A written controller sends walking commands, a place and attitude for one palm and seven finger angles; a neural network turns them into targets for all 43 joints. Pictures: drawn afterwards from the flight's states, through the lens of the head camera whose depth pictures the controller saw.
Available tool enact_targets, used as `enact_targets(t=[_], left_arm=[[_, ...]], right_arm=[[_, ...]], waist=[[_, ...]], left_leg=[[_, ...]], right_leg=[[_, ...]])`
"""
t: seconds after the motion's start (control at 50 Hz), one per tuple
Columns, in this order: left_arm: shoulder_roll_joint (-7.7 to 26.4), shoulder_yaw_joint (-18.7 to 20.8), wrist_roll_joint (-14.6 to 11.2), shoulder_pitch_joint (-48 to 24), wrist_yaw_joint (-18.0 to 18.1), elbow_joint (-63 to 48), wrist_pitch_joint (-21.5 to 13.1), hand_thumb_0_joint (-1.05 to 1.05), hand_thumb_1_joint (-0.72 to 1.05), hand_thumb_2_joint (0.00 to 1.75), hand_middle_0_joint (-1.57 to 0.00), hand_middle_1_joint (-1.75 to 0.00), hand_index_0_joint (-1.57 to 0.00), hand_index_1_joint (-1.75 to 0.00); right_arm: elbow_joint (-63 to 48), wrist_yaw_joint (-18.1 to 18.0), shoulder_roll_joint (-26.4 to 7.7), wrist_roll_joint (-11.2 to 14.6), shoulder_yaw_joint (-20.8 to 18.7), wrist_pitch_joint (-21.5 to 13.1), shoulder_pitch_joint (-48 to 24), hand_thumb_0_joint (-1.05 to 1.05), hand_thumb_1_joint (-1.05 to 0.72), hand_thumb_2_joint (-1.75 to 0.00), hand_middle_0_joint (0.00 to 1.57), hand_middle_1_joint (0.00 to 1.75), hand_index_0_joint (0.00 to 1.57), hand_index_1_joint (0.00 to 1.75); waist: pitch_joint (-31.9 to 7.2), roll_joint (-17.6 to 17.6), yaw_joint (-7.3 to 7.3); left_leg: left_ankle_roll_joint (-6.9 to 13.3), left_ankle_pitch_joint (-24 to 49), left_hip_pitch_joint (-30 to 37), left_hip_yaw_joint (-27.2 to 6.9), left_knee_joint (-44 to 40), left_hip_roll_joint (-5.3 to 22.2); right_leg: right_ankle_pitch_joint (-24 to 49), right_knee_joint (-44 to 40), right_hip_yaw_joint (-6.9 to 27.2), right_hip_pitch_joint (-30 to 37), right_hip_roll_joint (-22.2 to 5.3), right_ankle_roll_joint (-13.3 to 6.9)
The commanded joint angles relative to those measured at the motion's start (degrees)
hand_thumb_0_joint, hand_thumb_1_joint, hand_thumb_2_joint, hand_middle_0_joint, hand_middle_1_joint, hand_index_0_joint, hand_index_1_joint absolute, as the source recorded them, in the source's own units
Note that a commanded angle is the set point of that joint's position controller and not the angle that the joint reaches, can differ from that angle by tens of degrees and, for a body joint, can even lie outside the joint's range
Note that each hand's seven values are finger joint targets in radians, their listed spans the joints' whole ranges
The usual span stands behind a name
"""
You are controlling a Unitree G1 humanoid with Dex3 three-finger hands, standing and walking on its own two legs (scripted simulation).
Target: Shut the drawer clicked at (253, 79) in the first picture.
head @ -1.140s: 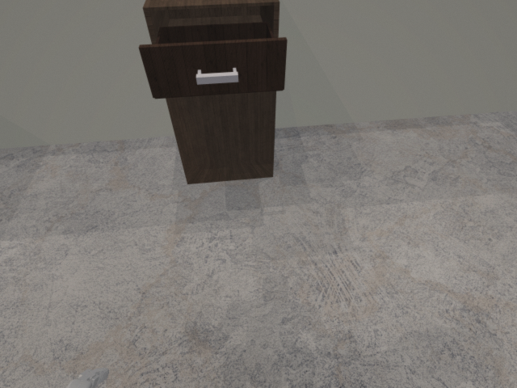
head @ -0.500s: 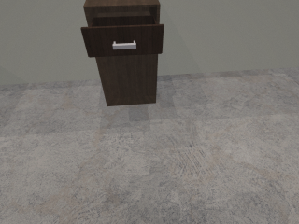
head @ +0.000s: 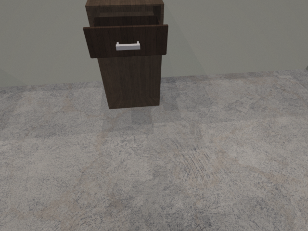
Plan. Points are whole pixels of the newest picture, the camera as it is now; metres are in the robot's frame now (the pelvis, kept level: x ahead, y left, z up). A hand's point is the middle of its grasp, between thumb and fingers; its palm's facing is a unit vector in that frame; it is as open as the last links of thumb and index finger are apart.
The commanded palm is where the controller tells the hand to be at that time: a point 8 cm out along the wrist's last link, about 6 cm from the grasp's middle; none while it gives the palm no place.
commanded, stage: look at it before walking up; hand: left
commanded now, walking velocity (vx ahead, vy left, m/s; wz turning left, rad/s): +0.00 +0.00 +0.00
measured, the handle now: (128, 45) +0.98 +0.19 +0.01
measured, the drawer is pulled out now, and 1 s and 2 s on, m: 0.30 0.30 0.30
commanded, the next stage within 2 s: walk to a spot facing it in 0.30 s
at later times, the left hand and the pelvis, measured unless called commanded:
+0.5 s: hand out of the picture +0.08 +0.24 -0.16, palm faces -0.02 -0.94 -0.33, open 7.4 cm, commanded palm none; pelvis +0.01 +0.00 +0.00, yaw -1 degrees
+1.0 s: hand out of the picture +0.15 +0.12 -0.18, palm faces -0.09 -0.97 -0.21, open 7.4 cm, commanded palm none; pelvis +0.14 -0.06 -0.01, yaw -10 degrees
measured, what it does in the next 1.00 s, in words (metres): walks ahead: right foot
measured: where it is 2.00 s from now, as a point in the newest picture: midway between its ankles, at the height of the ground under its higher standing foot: (167, 203)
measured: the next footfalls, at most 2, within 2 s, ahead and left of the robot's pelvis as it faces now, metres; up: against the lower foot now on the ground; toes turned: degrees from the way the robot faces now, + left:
right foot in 0.84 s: +0.14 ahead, -0.13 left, +0.00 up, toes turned -14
left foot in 1.36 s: +0.48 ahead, +0.03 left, +0.00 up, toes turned -5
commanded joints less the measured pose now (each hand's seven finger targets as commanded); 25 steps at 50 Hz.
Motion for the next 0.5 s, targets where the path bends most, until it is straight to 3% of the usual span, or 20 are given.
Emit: enact_targets(t=[0.0,0.24,0.38,0.4,0.42,0.48], left_arm=[[11.74,2.63,-0.1,-2.06,0.57,-3.7,-1.44,0.0,0.9,0.9,-0.2,-0.3,-0.2,-0.3],[11.77,2.57,-0.11,-1.81,0.7,-3.37,-1.61,0.0,0.9,0.9,-0.2,-0.3,-0.2,-0.3],[11.97,2.52,-0.11,-2.01,0.7,-3.19,-1.61,0.0,0.9,0.9,-0.2,-0.3,-0.2,-0.3],[7.45,1.7,-0.22,0.25,0.85,-2.15,-1.12,0.0,0.9,0.9,-0.2,-0.3,-0.2,-0.3],[4.98,1.14,-0.08,1.95,0.85,-1.38,-0.43,0.0,0.9,0.9,-0.2,-0.3,-0.2,-0.3],[5.87,2.06,0.39,4.28,0.01,-1.8,0.44,0.0,0.9,0.9,-0.2,-0.3,-0.2,-0.3]], right_arm=[[-3.55,-0.51,-11.28,0.3,-2.3,-1.25,-2.48,0.0,-0.9,-0.9,0.2,0.3,0.2,0.3],[-3.34,-0.62,-11.41,0.46,-2.29,-1.37,-2.96,0.0,-0.9,-0.9,0.2,0.3,0.2,0.3],[-3.24,-0.62,-11.54,0.43,-2.19,-1.26,-3.58,0.0,-0.9,-0.9,0.2,0.3,0.2,0.3],[-2.29,-0.47,-7.09,0.15,-1.23,-0.82,-1.9,0.0,-0.9,-0.9,0.2,0.3,0.2,0.3],[-1.64,-0.35,-4.28,-0.07,-0.67,-0.28,0.44,0.0,-0.9,-0.9,0.2,0.3,0.2,0.3],[-1.8,-0.1,-4.46,-0.57,-1.29,0.31,2.58,0.0,-0.9,-0.9,0.2,0.3,0.2,0.3]], waist=[[-2.75,-0.31,0.2],[-3.84,0.14,0.23],[-2.35,0.07,0.2],[-3.4,-0.32,0.22],[-2.46,-0.96,0.1],[2.17,-2.59,0.42]], left_leg=[[2.48,2.99,-0.05,-5.63,-4.39,5.94],[2.44,6.92,1.41,-5.35,-4.31,6.37],[2.31,6.0,1.3,-5.24,-4.81,6.24],[1.73,3.26,1.98,-4.13,-4.25,6.12],[1.23,-2.44,1.25,-3.08,-3.32,5.49],[1.55,-18.1,-3.55,-1.44,-1.03,4.22]], right_leg=[[0.2,-5.38,6.85,-0.7,-6.51,-1.35],[5.63,-4.56,6.1,0.79,-6.6,-1.23],[5.01,-5.34,6.29,0.22,-6.67,-1.11],[1.8,-5.76,6.4,0.24,-6.67,-0.64],[-4.87,-5.43,6.85,-0.82,-6.05,-0.52],[-20.54,-6.47,10.29,-4.9,-5.51,-2.26]])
